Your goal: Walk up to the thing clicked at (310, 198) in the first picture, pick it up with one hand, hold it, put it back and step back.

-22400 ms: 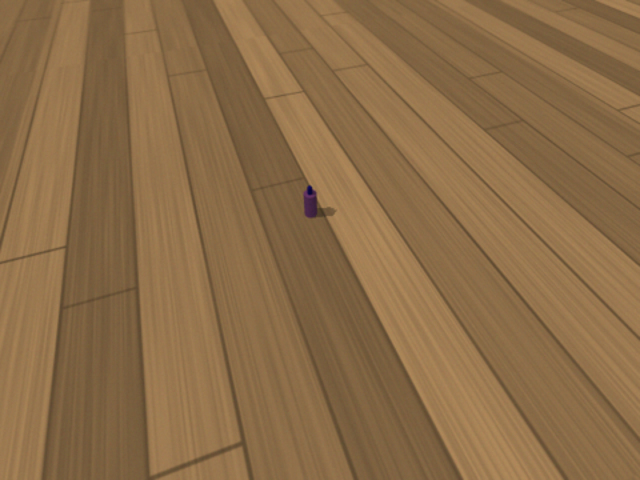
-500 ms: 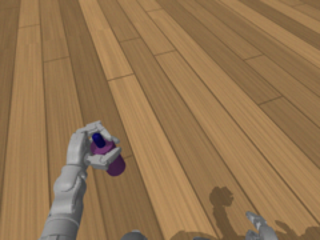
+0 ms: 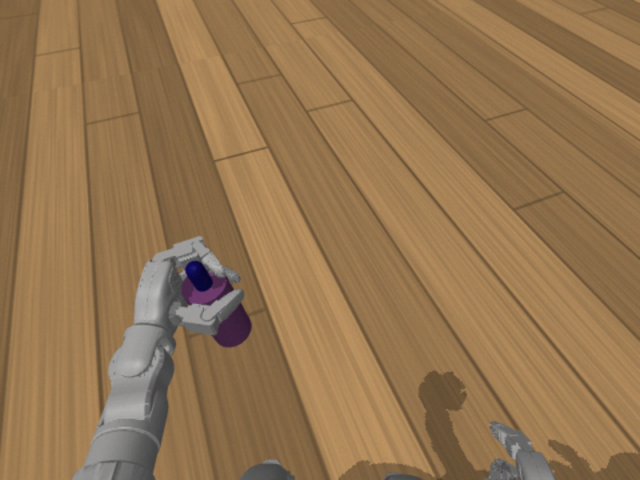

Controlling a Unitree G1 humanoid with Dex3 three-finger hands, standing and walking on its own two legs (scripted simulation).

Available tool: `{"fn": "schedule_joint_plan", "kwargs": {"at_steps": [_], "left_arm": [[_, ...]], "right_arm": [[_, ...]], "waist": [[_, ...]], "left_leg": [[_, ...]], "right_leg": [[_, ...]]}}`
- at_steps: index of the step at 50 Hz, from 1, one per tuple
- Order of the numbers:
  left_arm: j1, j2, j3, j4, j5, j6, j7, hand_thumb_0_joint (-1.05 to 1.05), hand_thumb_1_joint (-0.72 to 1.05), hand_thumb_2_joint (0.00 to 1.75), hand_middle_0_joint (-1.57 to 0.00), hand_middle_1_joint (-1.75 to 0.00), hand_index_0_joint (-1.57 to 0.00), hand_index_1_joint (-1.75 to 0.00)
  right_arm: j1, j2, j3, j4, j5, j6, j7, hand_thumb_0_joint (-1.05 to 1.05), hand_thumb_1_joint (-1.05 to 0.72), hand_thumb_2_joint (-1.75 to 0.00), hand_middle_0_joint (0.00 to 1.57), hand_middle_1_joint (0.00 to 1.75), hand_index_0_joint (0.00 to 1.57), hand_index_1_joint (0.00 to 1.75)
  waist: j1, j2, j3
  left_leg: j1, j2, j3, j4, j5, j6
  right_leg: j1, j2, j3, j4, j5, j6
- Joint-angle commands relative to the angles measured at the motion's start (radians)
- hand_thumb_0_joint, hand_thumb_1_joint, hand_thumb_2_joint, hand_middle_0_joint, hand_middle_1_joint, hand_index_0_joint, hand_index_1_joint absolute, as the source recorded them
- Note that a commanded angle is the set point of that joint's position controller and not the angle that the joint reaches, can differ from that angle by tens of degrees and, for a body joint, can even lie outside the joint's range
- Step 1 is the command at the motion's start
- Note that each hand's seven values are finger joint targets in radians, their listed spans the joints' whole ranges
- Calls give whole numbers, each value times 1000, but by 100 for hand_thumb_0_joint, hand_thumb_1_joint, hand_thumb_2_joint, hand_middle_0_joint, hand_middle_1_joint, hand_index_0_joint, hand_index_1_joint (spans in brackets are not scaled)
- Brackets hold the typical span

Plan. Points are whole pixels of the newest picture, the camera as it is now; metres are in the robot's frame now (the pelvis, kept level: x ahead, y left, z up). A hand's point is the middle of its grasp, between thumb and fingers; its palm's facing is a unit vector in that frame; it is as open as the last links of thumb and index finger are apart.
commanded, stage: hold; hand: left
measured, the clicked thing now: (214, 300) +0.33 +0.16 +0.02
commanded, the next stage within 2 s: crouch in 1.58 s
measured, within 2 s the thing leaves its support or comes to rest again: neither
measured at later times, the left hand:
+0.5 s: hand (212, 285) +0.34 +0.16 +0.05, palm faces -0.03 -1.00 +0.00, open 6.3 cm
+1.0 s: hand (216, 285) +0.34 +0.15 +0.05, palm faces -0.04 -1.00 +0.00, open 6.3 cm
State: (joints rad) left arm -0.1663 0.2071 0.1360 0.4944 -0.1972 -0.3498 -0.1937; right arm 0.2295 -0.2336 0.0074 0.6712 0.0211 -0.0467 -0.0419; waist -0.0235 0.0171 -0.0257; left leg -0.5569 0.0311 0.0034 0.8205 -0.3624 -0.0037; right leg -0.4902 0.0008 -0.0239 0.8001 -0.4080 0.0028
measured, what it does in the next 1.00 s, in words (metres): stands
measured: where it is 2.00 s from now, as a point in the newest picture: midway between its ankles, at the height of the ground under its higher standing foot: outside the picture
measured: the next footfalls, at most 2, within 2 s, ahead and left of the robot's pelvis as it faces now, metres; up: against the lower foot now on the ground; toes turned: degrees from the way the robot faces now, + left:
none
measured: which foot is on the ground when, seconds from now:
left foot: down 0.00-1.00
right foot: down 0.00-1.00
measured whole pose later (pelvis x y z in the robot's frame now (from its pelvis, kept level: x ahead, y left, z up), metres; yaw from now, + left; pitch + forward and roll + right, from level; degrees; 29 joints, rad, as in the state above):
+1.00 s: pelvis +0.01 +0.00 +0.00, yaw +0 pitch +6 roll -1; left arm -0.18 0.20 0.14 0.54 -0.20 -0.36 -0.20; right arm 0.24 -0.24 0.00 0.68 0.02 -0.05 -0.03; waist -0.03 0.03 -0.04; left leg -0.56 0.03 0.00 0.82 -0.37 -0.01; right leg -0.50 0.00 -0.03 0.80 -0.41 0.00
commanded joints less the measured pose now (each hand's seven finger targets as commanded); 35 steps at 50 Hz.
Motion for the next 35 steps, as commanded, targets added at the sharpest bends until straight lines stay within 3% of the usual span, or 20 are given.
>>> {"fn": "schedule_joint_plan", "kwargs": {"at_steps": [1, 3, 6, 8, 9, 10, 14, 15, 16, 20, 23, 24, 25, 26, 27, 28, 29, 30, 32, 35], "left_arm": [[-338, 132, 45, -248, -30, -85, 0, 0, 45, 123, -130, -139, -131, -139], [-351, 120, 40, -242, -41, -87, -3, 0, 45, 122, -131, -140, -132, -139], [-340, 149, 75, -226, -40, -93, 3, 0, 44, 122, -132, -140, -133, -140], [-341, 118, 33, -250, -37, -100, -2, 0, 43, 123, -132, -141, -133, -141], [-330, 156, 67, -264, -34, -102, 2, 0, 45, 123, -132, -140, -132, -140], [-330, 140, 41, -272, -30, -100, -2, 0, 44, 121, -131, -140, -132, -139], [-368, 138, 32, -271, -30, -96, 3, 0, 42, 119, -129, -137, -130, -137], [-378, 153, 54, -291, -33, -98, 8, 0, 43, 118, -129, -136, -129, -136], [-359, 136, 52, -218, -34, -92, 8, 0, 44, 119, -128, -136, -129, -136], [-371, 130, 49, -201, -32, -98, 5, 0, 45, 123, -131, -140, -132, -140], [-355, 157, 51, -276, -22, -107, 0, 0, 45, 122, -131, -139, -132, -139], [-304, 127, 32, -221, -20, -100, 0, 0, 44, 121, -131, -140, -132, -139], [-335, 160, 56, -288, -26, -108, -3, 0, 43, 121, -130, -139, -131, -139], [-325, 133, 30, -262, -26, -104, -3, 0, 41, 120, -130, -139, -131, -138], [-367, 152, 44, -311, -31, -108, -2, 0, 41, 118, -130, -138, -131, -137], [-308, 122, 39, -212, -34, -95, 3, 0, 40, 118, -129, -137, -130, -136], [-358, 143, 46, -283, -35, -100, 3, 0, 43, 119, -129, -137, -130, -136], [-323, 130, 51, -188, -34, -92, 8, 0, 41, 119, -128, -136, -129, -136], [-361, 134, 56, -199, -41, -95, 4, 0, 42, 119, -129, -137, -130, -137], [-382, 142, 61, -190, -35, -107, -8, 0, 44, 121, -130, -139, -131, -139]], "right_arm": [[-28, -135, -51, -126, 2, -43, -2, 0, -90, -90, 20, 30, 20, 30], [-28, -136, -52, -126, 2, -44, -2, 0, -90, -90, 20, 30, 20, 30], [-37, -131, -48, -132, 3, -46, -2, 0, -90, -90, 20, 30, 20, 30], [-35, -131, -49, -133, 1, -50, 0, 0, -90, -90, 20, 30, 20, 30], [-26, -135, -53, -131, 0, -51, 0, 0, -90, -90, 20, 30, 20, 30], [-25, -136, -53, -131, 1, -50, -1, 0, -90, -90, 20, 30, 20, 30], [-7, -139, -55, -116, 0, -51, 0, 0, -90, -90, 20, 30, 20, 30], [-6, -139, -56, -111, 1, -47, 0, 0, -90, -90, 20, 30, 20, 30], [-11, -137, -52, -115, 2, -48, -1, 0, -90, -90, 20, 30, 20, 30], [-22, -135, -52, -115, 2, -49, 4, 0, -90, -90, 20, 30, 20, 30], [-22, -137, -58, -130, 1, -45, 5, 0, -90, -90, 20, 30, 20, 30], [-22, -137, -55, -132, 1, -45, 5, 0, -90, -90, 20, 30, 20, 30], [-14, -140, -58, -129, 2, -48, 6, 0, -90, -90, 20, 30, 20, 30], [-18, -135, -53, -131, 1, -50, 9, 0, -91, -90, 20, 30, 20, 30], [-26, -136, -55, -132, 2, -50, 9, 0, -90, -90, 20, 30, 20, 30], [-10, -141, -57, -121, 4, -48, 8, 0, -91, -90, 20, 30, 20, 30], [-6, -139, -57, -120, 3, -47, 5, 0, -91, -90, 20, 30, 20, 30], [-4, -137, -54, -112, 3, -46, 5, 0, -91, -90, 20, 30, 20, 30], [-1, -134, -52, -109, 2, -48, 4, 0, -90, -90, 20, 30, 20, 30], [-6, -142, -59, -110, -2, -46, 5, 0, -90, -90, 20, 30, 20, 30]], "waist": [[-3, 21, -281], [-9, -7, -267], [7, -6, -260], [-1, -7, -284], [9, 6, -348], [-1, 8, -338], [-15, 23, -341], [-3, 21, -332], [-19, -8, -284], [-8, -9, -232], [14, 40, -340], [4, 8, -313], [14, 39, -341], [4, 42, -343], [11, 55, -339], [-5, -2, -328], [-1, 12, -341], [-18, -24, -294], [-22, -38, -296], [-17, -30, -286]], "left_leg": [[206, -10, -13, -122, 161, 11], [191, -8, -17, -122, 147, 13], [164, -17, -2, -117, 122, 15], [189, -15, -5, -111, 148, 15], [216, -18, -3, -100, 200, 16], [226, -16, -6, -101, 218, 16], [255, -5, -19, -105, 256, 12], [248, -6, -18, -104, 252, 13], [216, -7, -16, -105, 230, 16], [161, -11, -12, -119, 133, 16], [231, -14, -11, -114, 200, 10], [220, -16, -10, -111, 196, 12], [235, -12, -14, -111, 220, 9], [244, -12, -17, -111, 223, 7], [241, -9, -20, -114, 217, 4], [236, -6, -24, -110, 229, 9], [240, -7, -19, -104, 250, 12], [206, -8, -17, -97, 244, 17], [192, -9, -11, -82, 261, 26], [182, -9, -10, -88, 214, 24]], "right_leg": [[35, 19, -5, -123, 224, -20], [41, 21, -8, -123, 212, -18], [49, 14, 4, -138, 195, -16], [53, 15, 2, -128, 219, -15], [84, 13, 5, -123, 269, -13], [74, 15, 3, -121, 281, -13], [57, 23, -8, -107, 298, -17], [53, 21, -5, -114, 296, -16], [41, 22, -4, -118, 281, -14], [23, 15, -1, -126, 205, -17], [65, 16, -3, -120, 253, -20], [61, 17, -3, -122, 253, -18], [73, 18, -5, -114, 268, -20], [66, 20, -7, -111, 267, -21], [62, 21, -9, -111, 258, -22], [60, 25, -12, -111, 270, -19], [62, 22, -7, -114, 295, -16], [55, 22, -6, -116, 298, -12], [54, 16, 2, -116, 335, -5], [28, 14, 4, -112, 285, -10]]}}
